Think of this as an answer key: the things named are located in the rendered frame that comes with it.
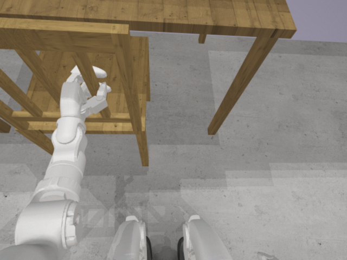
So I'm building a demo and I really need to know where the robot right thigh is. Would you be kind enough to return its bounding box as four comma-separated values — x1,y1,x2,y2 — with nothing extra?
183,219,233,260

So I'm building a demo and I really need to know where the robot left forearm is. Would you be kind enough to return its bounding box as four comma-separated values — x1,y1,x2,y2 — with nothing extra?
15,116,87,245

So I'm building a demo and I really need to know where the table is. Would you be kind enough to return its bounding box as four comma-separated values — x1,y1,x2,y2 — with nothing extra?
0,0,297,135

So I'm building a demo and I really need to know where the chair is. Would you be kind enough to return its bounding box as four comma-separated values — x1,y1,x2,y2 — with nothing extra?
0,17,150,166

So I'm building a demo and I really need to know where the right robot shin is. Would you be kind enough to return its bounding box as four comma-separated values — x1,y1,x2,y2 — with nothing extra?
183,215,200,260

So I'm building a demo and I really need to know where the left robot hand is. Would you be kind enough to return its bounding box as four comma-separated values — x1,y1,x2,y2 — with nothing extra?
60,66,111,122

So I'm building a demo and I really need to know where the left robot upper arm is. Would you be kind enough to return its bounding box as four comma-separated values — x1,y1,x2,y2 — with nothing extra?
0,199,83,260

